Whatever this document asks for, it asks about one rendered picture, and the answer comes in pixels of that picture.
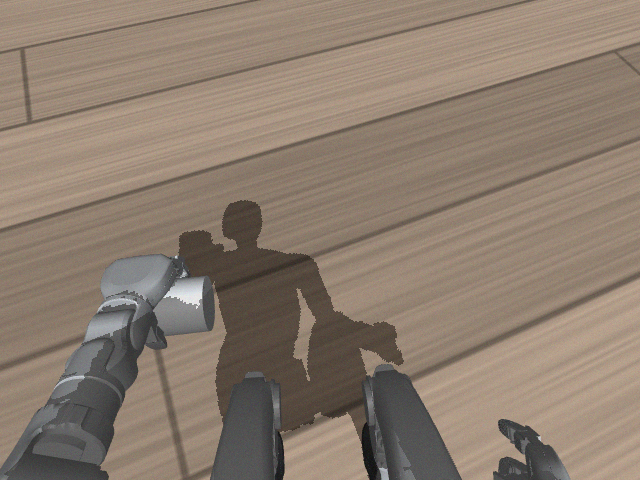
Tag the right robot foot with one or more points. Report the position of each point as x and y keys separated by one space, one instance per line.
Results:
x=369 y=460

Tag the left robot arm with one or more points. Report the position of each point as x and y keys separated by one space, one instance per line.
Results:
x=68 y=438

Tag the left robot hand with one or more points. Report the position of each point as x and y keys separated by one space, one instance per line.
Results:
x=148 y=277

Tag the can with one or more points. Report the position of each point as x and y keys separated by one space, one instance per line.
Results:
x=188 y=307

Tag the right robot hand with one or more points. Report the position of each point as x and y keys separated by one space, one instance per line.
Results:
x=542 y=462

